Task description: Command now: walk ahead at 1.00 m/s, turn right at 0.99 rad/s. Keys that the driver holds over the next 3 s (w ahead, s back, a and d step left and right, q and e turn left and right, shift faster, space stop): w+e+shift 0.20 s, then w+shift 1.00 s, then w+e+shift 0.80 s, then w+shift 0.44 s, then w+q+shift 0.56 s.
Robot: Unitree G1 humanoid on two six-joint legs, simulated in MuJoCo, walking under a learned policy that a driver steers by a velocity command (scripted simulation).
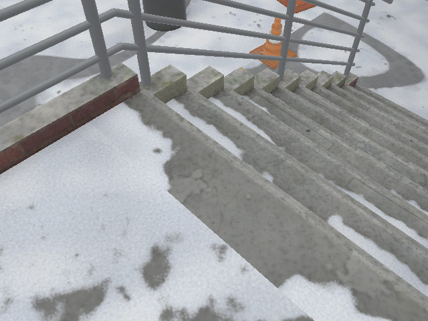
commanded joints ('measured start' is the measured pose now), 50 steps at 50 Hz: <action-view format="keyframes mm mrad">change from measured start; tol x64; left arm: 1 -95 -52 -36 -139 17 8 -24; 50 -19 -63 -49 -55 -2 -35 -27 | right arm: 1 31 -17 10 -5 20 -40 15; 50 36 -70 16 34 84 -51 -4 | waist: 1 46 147 47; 50 67 89 -39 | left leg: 1 31 277 -171 -302 265 74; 11 215 273 110 234 1394 48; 13 -278 47 77 906 -1 30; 15 -695 -4 -191 1178 -115 4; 34 193 -50 -125 95 125 166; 36 602 341 -988 -77 -188 362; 50 -350 22 -169 -36 51 132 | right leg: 1 -159 -99 70 -68 113 3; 11 437 131 -144 -606 103 -136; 14 1105 -230 710 -874 72 -319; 33 745 -114 133 -813 1237 -49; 37 -104 144 191 207 -124 -2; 50 432 22 17 -669 974 17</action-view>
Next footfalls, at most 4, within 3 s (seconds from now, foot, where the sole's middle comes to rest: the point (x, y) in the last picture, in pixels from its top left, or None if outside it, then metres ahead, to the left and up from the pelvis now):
0.26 right None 0.40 -0.08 -0.77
0.68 left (243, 209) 0.87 -0.10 -0.77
1.16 right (306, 194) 1.04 -0.39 -0.93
1.50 left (288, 138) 1.51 -0.41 -1.09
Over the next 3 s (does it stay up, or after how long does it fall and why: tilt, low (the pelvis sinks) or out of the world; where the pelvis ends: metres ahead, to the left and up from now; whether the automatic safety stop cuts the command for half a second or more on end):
stays up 2.09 -1.40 -1.01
